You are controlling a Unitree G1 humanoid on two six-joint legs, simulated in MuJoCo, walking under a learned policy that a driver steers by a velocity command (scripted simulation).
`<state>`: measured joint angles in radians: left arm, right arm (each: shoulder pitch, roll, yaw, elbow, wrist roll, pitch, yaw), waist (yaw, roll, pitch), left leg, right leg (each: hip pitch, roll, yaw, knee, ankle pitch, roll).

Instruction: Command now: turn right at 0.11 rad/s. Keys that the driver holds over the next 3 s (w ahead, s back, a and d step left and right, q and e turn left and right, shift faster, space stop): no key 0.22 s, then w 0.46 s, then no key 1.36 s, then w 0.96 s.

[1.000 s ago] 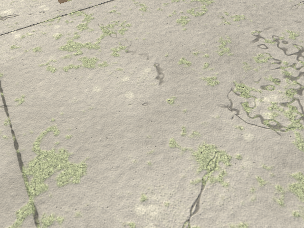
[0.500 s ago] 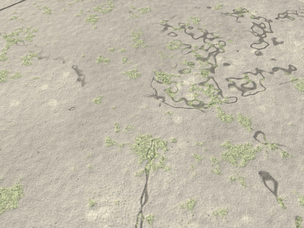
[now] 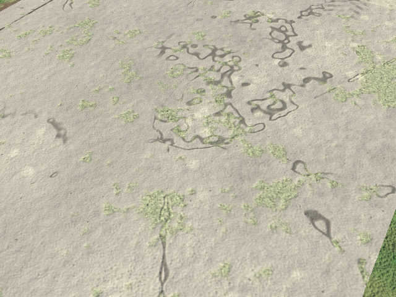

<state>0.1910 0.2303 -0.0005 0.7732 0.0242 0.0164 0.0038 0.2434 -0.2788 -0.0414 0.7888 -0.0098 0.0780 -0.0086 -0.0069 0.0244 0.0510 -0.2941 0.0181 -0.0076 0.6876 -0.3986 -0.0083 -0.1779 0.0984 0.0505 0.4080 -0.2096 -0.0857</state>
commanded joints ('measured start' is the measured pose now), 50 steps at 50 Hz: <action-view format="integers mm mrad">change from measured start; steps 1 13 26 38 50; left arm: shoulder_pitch -12 47 396 301 254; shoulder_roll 150 117 239 89 49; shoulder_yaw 34 27 77 18 26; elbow -21 159 251 285 303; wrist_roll -3 -11 6 -7 15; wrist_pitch -12 -14 -85 -107 -48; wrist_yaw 9 18 -3 9 17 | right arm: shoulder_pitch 20 29 -90 -236 -53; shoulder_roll -56 -92 -4 13 -21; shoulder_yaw -9 2 -3 18 11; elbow -34 69 27 7 113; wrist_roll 4 -5 -3 -19 18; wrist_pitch -24 -76 -119 -115 -128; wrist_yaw -16 -12 25 46 1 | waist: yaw -5 -5 164 41 21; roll -114 17 -317 -102 11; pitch -55 -36 16 69 -86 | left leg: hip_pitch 83 161 -438 -317 147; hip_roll -21 70 -72 3 288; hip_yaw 16 -105 76 122 -269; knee -178 -364 112 87 -407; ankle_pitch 61 30 -125 253 662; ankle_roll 20 77 89 22 305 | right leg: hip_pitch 4 1 380 163 -216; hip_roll -262 -91 -412 -232 -93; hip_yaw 232 98 540 2 17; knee -73 -53 -306 -208 783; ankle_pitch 265 -76 -556 700 -256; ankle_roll -105 1 -134 -83 52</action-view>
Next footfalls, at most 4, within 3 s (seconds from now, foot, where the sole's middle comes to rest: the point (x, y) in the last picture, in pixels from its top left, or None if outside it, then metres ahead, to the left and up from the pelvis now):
0.06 left None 0.03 0.12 -0.78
0.90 left None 0.38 0.07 -0.78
1.28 right None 0.34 -0.12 -0.78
2.80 left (201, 224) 0.76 0.04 -0.78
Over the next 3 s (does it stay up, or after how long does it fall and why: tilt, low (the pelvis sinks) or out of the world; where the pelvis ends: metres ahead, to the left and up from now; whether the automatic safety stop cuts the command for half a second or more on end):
stays up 0.70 -0.01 0.00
